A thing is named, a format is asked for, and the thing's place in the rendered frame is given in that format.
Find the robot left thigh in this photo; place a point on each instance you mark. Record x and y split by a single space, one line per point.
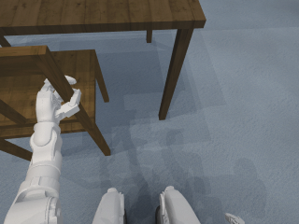
110 209

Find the chair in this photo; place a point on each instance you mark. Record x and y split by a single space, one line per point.
24 69

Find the left robot upper arm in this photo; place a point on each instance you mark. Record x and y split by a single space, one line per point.
47 210

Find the table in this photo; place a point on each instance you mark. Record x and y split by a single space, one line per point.
53 17

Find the robot left hand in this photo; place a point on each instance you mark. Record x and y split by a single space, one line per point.
48 100

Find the left robot forearm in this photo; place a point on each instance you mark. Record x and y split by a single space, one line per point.
42 178

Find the robot right hand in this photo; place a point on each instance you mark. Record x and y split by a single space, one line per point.
233 219

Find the right robot shin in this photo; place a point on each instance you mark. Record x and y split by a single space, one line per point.
165 220

